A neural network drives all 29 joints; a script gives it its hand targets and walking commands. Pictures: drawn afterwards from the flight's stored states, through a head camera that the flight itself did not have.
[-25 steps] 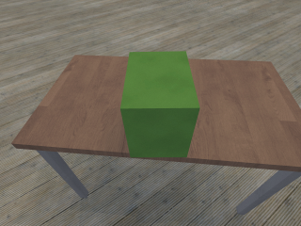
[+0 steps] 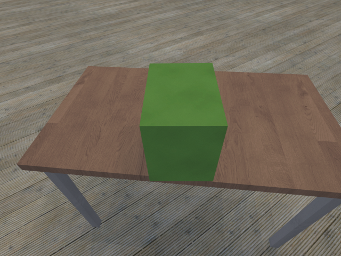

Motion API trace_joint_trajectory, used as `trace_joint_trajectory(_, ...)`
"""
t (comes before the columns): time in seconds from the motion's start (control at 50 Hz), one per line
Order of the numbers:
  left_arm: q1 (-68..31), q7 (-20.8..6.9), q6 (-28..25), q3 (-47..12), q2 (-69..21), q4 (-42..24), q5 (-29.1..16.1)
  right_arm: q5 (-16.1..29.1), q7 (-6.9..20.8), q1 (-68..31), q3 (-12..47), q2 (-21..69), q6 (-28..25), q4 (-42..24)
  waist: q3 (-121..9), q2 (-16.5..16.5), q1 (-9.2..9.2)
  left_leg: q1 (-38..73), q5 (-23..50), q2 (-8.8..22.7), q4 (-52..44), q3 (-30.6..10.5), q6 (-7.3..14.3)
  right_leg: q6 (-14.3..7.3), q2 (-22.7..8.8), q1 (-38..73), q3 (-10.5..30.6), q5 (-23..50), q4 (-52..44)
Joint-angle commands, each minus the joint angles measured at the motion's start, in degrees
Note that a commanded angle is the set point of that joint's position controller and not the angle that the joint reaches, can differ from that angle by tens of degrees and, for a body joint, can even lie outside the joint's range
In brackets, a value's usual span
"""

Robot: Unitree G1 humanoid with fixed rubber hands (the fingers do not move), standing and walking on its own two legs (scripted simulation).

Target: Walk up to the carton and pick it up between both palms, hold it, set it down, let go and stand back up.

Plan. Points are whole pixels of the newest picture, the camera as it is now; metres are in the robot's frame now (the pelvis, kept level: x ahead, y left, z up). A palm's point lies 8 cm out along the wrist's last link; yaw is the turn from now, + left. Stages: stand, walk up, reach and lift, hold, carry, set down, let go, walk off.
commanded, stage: stand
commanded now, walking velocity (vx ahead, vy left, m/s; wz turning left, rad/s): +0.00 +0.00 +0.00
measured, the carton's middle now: (181, 121) +0.48 +0.00 +0.04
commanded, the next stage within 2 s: walk up in 0.88 s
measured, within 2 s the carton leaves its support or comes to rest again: neither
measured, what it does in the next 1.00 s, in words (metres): stands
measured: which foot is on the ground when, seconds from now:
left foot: down 0.00-1.00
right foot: down 0.00-1.00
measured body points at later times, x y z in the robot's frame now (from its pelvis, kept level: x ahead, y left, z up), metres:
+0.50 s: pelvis +0.01 -0.01 +0.00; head +0.02 -0.01 +0.45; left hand +0.01 +0.22 -0.16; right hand +0.00 -0.22 -0.16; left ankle +0.01 +0.12 -0.74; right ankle +0.01 -0.12 -0.74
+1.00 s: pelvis +0.02 +0.00 +0.00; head +0.03 +0.00 +0.45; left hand +0.00 +0.21 -0.16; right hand +0.00 -0.22 -0.16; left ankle +0.01 +0.12 -0.74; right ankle +0.01 -0.12 -0.74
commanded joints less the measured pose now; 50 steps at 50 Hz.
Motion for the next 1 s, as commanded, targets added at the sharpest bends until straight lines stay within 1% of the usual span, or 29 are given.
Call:
trace_joint_trajectory(0.0,3.7,0.3,-0.9,0.6,3.3,0.1,0.0,0.4,-0.5,2.6,-0.7,-5.2,-1.1,-0.9,0.6,-1.2,0.33,0.7,2.8,4.3,-6.8,-5.4,2.1,-2.0,-3.5,-0.3,4.4,2.8,-5.5)
trace_joint_trajectory(0.02,3.2,0.4,-0.9,0.7,4.1,0.6,0.0,0.1,-0.4,0.1,-0.8,-5.4,-0.8,-0.9,3.1,-2.1,1.19,0.5,5.2,4.7,-6.1,-5.2,2.3,-1.6,-3.4,-1.2,3.9,3.8,-6.0)
trace_joint_trajectory(0.1,3.3,0.4,-0.8,0.5,4.0,1.6,0.1,0.2,-0.3,3.9,-0.3,-3.6,-0.8,1.3,-1.1,0.6,-0.77,1.5,2.9,4.2,-6.4,-4.7,1.9,-2.0,-3.9,2.3,4.1,3.9,-5.6)
trace_joint_trajectory(0.14,5.4,0.1,-1.0,0.8,5.0,2.6,0.0,0.6,-0.3,2.9,-0.4,-4.2,-0.7,1.6,-0.8,0.0,0.63,1.2,3.4,4.2,-6.5,-5.4,2.0,-1.5,-3.6,2.9,4.1,4.8,-5.8)
trace_joint_trajectory(0.16,4.9,0.5,-0.8,0.3,3.6,2.5,-0.2,0.1,-0.4,3.2,-0.2,-4.2,-0.5,2.3,1.9,2.3,0.56,-0.7,2.8,3.8,-6.9,-4.7,1.5,-1.1,-3.3,2.2,3.4,5.0,-4.8)
trace_joint_trajectory(0.18,4.0,0.7,-0.6,0.4,4.4,3.1,0.2,0.0,-0.6,1.6,-0.4,-3.3,-0.5,2.2,2.9,-2.3,0.61,2.1,6.4,4.1,-6.4,-5.1,1.9,-1.7,-3.8,0.1,4.0,6.6,-5.1)
trace_joint_trajectory(0.24,4.5,0.8,-0.7,0.2,4.2,3.9,0.1,0.2,-1.0,5.3,-0.6,-4.4,-0.5,4.0,5.2,0.6,-0.37,-1.7,2.3,3.8,-6.3,-5.1,1.8,-1.8,-3.8,0.3,4.5,1.5,-7.0)
trace_joint_trajectory(0.28,3.7,0.4,-0.6,0.0,3.1,4.6,-0.3,0.2,-0.6,4.5,-0.1,-4.0,-0.3,3.8,4.1,-0.6,-0.55,1.2,3.3,4.1,-6.7,-4.6,1.4,-1.8,-3.1,-0.6,3.6,3.0,-6.3)
trace_joint_trajectory(0.3,4.0,0.3,-0.9,-0.3,2.1,4.5,-0.4,0.4,-1.0,2.3,0.0,-3.0,-0.2,3.6,4.7,1.4,0.62,1.9,5.0,3.9,-5.8,-4.3,1.6,-1.6,-3.7,-1.2,4.2,4.7,-6.7)
trace_joint_trajectory(0.32,4.2,0.6,-1.0,-0.6,1.8,5.1,-0.3,0.6,-0.9,3.2,-0.1,-2.7,-0.2,3.6,1.6,-0.7,-0.07,3.6,5.0,4.1,-5.6,-4.5,1.9,-2.1,-3.8,0.3,4.1,5.7,-6.7)
trace_joint_trajectory(0.34,3.2,0.5,-1.0,-0.5,2.4,5.0,-0.3,0.3,-1.0,3.7,0.1,-2.6,-0.4,4.4,1.7,1.7,-0.34,4.1,5.5,4.3,-5.6,-5.0,1.8,-2.0,-3.8,0.4,4.0,7.2,-6.9)
trace_joint_trajectory(0.36,2.4,0.6,-1.1,0.3,5.4,5.0,-0.2,0.8,-0.8,5.8,0.6,-1.2,-0.6,5.4,1.2,-1.9,-0.99,2.5,6.4,4.2,-5.9,-4.9,1.5,-1.7,-3.7,2.7,3.5,7.3,-5.8)
trace_joint_trajectory(0.46,3.5,0.7,-0.6,-0.8,1.6,6.5,-0.2,0.2,-1.1,3.7,0.1,-3.4,0.0,5.8,2.8,0.8,-0.52,2.4,1.8,4.0,-6.5,-4.3,1.1,-1.5,-3.3,-0.1,4.5,1.2,-7.8)
trace_joint_trajectory(0.5,4.6,1.0,-0.6,-0.3,3.1,7.1,-0.4,0.1,-0.8,4.0,0.8,-1.9,0.1,6.3,6.2,-0.7,0.06,-0.9,3.4,4.2,-7.8,-5.1,1.1,-1.2,-3.3,0.6,3.8,2.7,-6.4)
trace_joint_trajectory(0.56,5.4,0.7,-0.3,-0.8,1.6,7.6,-0.4,0.1,-1.2,3.1,0.4,-3.9,-0.2,6.6,3.5,1.5,1.24,-0.2,2.5,4.3,-7.5,-4.8,1.0,-1.6,-3.5,3.0,3.2,3.7,-6.5)
trace_joint_trajectory(0.58,4.4,0.8,-0.3,-1.1,0.6,8.1,-0.5,0.4,-0.8,3.8,0.3,-3.6,-0.5,7.1,3.7,0.7,0.01,1.7,2.1,3.7,-6.9,-4.4,1.3,-1.6,-3.4,0.7,4.2,3.2,-7.0)
trace_joint_trajectory(0.6,4.1,0.7,-0.8,-0.7,1.9,7.5,-0.3,0.2,-1.1,3.0,0.3,-3.6,-0.5,6.7,2.5,-1.9,0.69,2.5,4.6,4.6,-6.9,-4.8,1.7,-1.8,-3.3,1.7,3.4,5.4,-6.3)
trace_joint_trajectory(0.66,2.1,0.5,-0.5,-0.5,2.8,7.4,-0.6,0.6,-1.0,4.8,1.0,-1.6,-0.1,7.9,4.8,-1.6,-0.46,-0.1,0.6,3.7,-7.5,-4.2,1.3,-1.2,-3.6,-0.6,4.7,0.2,-8.1)
trace_joint_trajectory(0.68,0.8,0.5,-0.5,0.1,4.2,7.4,-0.1,0.8,-1.2,5.0,1.2,-0.6,-0.2,8.0,3.3,-2.7,-0.65,0.4,2.5,3.8,-7.3,-4.5,1.0,-1.7,-3.8,1.6,4.3,0.5,-7.3)
trace_joint_trajectory(0.7,1.1,0.4,-0.4,-0.1,2.5,7.2,-0.3,0.1,-1.6,3.8,1.2,-2.1,-0.6,8.2,3.2,1.0,0.48,0.7,3.7,4.4,-7.4,-4.8,1.4,-1.7,-3.5,1.6,4.2,3.8,-7.3)
trace_joint_trajectory(0.74,2.5,0.7,-0.8,-0.7,2.1,8.5,0.0,0.5,-0.9,3.9,0.5,-2.4,-0.6,7.7,2.6,-2.5,-0.58,1.5,3.8,3.7,-6.4,-4.4,1.3,-1.7,-3.5,1.3,3.9,2.9,-7.6)
trace_joint_trajectory(0.76,3.2,0.7,-0.8,-0.4,1.9,8.8,-0.3,0.3,-0.9,4.3,0.8,-2.3,-0.3,8.2,3.0,-0.5,-0.28,1.7,3.3,3.9,-6.8,-3.7,1.1,-1.3,-3.7,1.1,3.6,2.4,-8.2)
trace_joint_trajectory(0.78,5.8,1.1,-0.7,-1.0,1.4,9.1,-0.7,0.0,-0.8,4.7,1.1,-1.5,-0.4,8.3,3.0,-1.8,0.44,3.8,6.4,4.0,-6.0,-3.7,1.0,-1.5,-3.7,0.8,4.8,4.0,-8.0)
trace_joint_trajectory(0.82,3.5,1.0,-1.2,-0.5,3.4,8.4,-0.3,0.3,-1.4,5.9,1.1,-1.4,-0.4,9.2,1.6,1.7,-0.58,3.1,7.7,4.1,-6.2,-3.8,0.7,-2.4,-4.2,3.3,4.8,8.0,-7.0)
trace_joint_trajectory(0.84,3.9,0.8,-0.8,-0.7,1.9,9.3,-0.2,0.4,-1.3,5.6,1.6,0.0,-0.3,9.6,4.5,-1.7,-0.26,1.6,5.5,4.0,-6.8,-4.0,0.7,-2.1,-3.7,2.0,4.1,5.1,-7.0)
trace_joint_trajectory(0.86,4.5,0.8,-0.8,-0.1,4.0,8.7,0.0,0.2,-1.5,5.0,1.0,-1.9,-0.6,9.8,2.6,2.2,0.30,2.1,5.2,4.3,-7.0,-4.6,0.8,-1.7,-3.9,2.4,4.1,5.5,-7.4)
trace_joint_trajectory(0.88,4.5,0.7,-0.6,-0.6,1.9,9.5,-0.3,0.1,-1.3,4.0,1.0,-2.4,-0.6,9.1,4.9,0.0,0.49,0.8,6.2,4.9,-7.4,-4.3,0.9,-1.4,-3.8,2.2,3.7,6.8,-6.6)
trace_joint_trajectory(0.9,4.8,0.8,-0.9,-0.8,1.3,9.4,-0.2,0.4,-1.3,4.5,1.4,-1.6,-0.8,9.4,1.9,2.3,0.20,3.4,9.8,5.0,-6.3,-3.8,1.2,-2.2,-4.1,3.5,4.1,9.9,-6.4)
trace_joint_trajectory(0.98,4.3,0.9,-1.0,-0.7,1.8,9.9,-0.3,0.4,-1.3,4.8,1.6,-1.7,-0.9,9.8,2.2,0.4,-0.02,3.4,9.8,5.1,-6.2,-3.9,1.4,-2.2,-4.0,4.0,3.6,10.1,-6.4)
